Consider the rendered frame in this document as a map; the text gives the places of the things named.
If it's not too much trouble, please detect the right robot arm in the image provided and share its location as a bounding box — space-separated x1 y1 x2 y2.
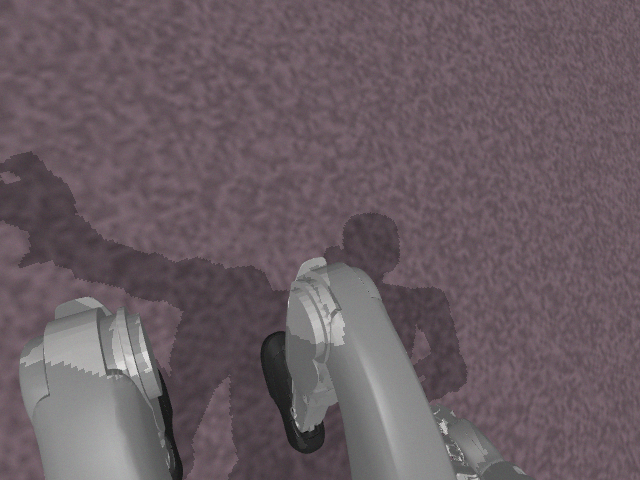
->
480 461 535 480

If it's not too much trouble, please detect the left robot foot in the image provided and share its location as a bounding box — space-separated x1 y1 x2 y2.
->
158 369 183 480

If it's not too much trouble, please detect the right robot hand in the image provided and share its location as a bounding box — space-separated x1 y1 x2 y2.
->
430 403 506 480

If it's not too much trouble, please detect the right robot foot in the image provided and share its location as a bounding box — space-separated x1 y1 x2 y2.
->
261 331 325 454

